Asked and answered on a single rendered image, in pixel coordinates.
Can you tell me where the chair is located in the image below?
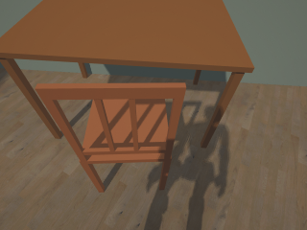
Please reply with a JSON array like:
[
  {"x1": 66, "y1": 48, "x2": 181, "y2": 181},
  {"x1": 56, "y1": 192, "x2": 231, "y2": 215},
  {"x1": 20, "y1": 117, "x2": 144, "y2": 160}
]
[{"x1": 35, "y1": 82, "x2": 187, "y2": 193}]

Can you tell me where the table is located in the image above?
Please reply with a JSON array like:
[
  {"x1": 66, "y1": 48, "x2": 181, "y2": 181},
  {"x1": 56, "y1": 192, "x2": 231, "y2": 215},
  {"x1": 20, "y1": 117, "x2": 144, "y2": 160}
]
[{"x1": 0, "y1": 0, "x2": 254, "y2": 149}]

